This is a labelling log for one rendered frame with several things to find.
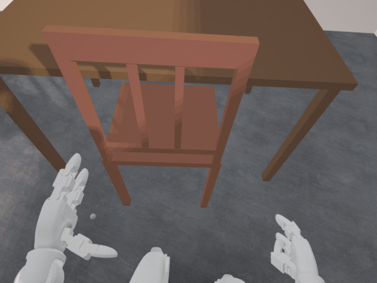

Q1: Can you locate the left robot forearm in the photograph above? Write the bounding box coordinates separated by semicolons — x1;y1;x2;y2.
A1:
14;248;67;283

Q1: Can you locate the robot left shin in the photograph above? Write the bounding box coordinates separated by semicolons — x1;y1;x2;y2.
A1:
151;247;163;253

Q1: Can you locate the table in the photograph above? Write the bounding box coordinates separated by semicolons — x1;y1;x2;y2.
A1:
0;0;358;182

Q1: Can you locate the chair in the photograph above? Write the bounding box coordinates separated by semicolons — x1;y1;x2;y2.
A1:
42;25;260;208

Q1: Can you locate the left robot hand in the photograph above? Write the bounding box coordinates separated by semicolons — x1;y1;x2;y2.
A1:
34;153;118;260

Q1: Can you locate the robot left thigh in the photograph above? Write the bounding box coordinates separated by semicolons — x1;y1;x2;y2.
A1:
129;252;170;283

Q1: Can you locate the right robot hand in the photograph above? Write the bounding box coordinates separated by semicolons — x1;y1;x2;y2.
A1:
271;214;319;280

